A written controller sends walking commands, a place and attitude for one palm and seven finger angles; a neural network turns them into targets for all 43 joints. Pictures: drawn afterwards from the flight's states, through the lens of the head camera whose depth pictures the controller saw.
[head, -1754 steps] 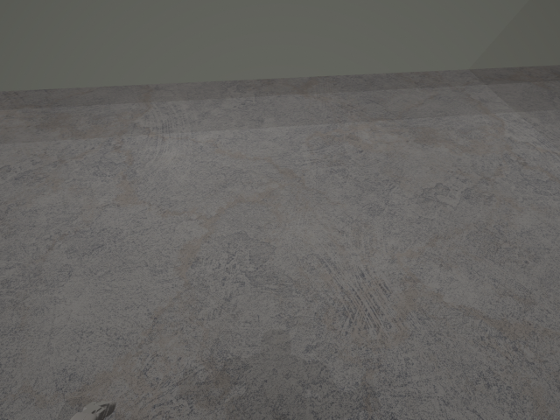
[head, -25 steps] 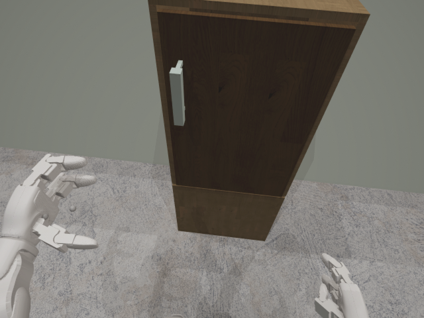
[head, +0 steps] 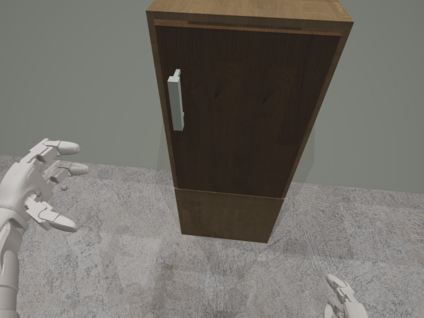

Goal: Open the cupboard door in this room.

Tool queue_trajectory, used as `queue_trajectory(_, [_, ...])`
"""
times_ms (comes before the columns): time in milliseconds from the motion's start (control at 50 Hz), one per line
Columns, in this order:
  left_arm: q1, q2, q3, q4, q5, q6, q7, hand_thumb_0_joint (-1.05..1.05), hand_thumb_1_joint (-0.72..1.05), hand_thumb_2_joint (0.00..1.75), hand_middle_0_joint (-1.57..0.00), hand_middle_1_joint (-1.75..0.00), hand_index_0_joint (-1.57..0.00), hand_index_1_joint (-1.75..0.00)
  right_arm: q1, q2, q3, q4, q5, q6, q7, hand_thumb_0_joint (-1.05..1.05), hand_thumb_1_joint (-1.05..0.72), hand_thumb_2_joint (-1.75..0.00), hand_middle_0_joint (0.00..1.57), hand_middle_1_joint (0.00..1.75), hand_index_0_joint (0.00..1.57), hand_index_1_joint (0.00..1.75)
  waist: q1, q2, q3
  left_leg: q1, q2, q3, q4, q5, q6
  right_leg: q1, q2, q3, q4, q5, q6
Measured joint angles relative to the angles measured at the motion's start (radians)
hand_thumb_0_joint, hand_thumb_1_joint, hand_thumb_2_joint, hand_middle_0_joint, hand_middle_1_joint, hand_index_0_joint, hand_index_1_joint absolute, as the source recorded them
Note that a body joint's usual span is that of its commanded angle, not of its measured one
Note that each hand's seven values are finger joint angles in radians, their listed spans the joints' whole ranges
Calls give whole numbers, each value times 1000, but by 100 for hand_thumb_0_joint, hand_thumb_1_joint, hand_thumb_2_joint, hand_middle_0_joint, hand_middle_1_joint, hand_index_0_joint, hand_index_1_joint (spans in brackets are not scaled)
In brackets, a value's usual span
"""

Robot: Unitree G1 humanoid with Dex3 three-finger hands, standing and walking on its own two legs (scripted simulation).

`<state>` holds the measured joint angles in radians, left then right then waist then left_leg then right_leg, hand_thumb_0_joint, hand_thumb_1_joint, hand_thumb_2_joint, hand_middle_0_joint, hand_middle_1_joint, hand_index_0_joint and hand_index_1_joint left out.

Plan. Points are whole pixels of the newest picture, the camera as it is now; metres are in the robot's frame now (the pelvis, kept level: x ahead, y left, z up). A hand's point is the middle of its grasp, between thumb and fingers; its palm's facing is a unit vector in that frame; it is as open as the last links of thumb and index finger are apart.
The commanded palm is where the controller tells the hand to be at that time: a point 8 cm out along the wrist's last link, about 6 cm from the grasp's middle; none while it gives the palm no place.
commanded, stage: raise the hand with hooked fingers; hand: left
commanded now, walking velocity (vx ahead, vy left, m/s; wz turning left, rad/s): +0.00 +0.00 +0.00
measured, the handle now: (178, 100) +0.60 +0.13 +0.10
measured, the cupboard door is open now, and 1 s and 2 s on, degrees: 0 0 0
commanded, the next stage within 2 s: move the hooked fingers beside the handle in 0.36 s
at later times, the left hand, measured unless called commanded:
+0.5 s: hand (89, 188) +0.30 +0.24 +0.12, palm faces -0.01 -1.00 -0.03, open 14.0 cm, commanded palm +0.28 +0.29 +0.12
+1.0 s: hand (113, 155) +0.38 +0.22 +0.11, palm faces -0.05 -1.00 +0.01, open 14.0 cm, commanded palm +0.36 +0.27 +0.11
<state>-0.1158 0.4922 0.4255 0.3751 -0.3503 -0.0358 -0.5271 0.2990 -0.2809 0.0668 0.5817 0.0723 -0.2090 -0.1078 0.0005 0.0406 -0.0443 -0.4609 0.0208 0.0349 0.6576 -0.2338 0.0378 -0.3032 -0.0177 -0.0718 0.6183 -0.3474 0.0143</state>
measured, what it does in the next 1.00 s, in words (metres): stands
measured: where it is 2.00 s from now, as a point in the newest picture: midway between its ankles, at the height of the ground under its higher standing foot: outside the picture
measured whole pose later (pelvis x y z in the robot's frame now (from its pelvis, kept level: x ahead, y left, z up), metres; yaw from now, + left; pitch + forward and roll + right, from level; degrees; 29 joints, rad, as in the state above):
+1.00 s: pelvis +0.02 -0.02 +0.00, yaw -1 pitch +5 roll -1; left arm -0.38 0.45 0.38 0.63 -0.29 -0.12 -0.47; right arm 0.30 -0.29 0.04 0.61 0.07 -0.14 -0.10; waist -0.02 0.03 -0.05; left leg -0.52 0.04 0.04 0.70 -0.27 0.01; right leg -0.38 0.00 -0.06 0.68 -0.40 -0.01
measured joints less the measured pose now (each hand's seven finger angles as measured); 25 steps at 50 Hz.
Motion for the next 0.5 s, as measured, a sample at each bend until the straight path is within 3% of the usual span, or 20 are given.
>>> queue_trajectory(220, [44,-54,11,-26,1,-71,22,-2,-50,30,-30,-120,-30,-120,0,-6,-19,10,-8,-11,3,1,-90,-90,21,30,20,30,1,-6,10,7,21,-10,3,-4,-25,2,22,-6,13,-11,-23])
queue_trajectory(500, [19,-52,1,20,-15,-60,-3,-2,-50,30,-30,-120,-30,-120,-26,-5,-18,11,-1,-10,-2,1,-90,-90,21,30,20,30,13,13,-5,4,28,-10,10,-17,-41,-11,29,-4,37,-35,-37])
